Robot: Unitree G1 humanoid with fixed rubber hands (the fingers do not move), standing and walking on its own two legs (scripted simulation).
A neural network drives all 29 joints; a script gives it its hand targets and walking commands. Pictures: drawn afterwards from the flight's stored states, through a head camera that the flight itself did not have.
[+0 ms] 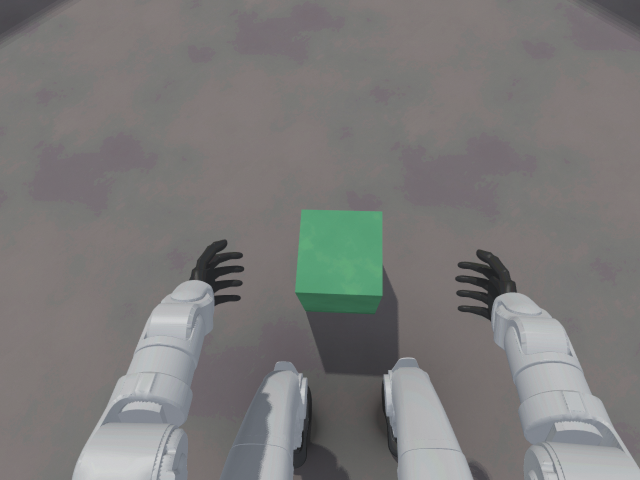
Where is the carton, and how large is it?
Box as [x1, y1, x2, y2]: [295, 210, 382, 313]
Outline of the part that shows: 301,210 295,292 305,310 374,313 382,295 381,211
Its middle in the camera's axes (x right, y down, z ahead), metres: +0.05 +0.07 +1.03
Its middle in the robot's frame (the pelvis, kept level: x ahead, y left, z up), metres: +0.51 +0.01 -0.56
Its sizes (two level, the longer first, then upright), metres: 0.210 0.200 0.250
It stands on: the floor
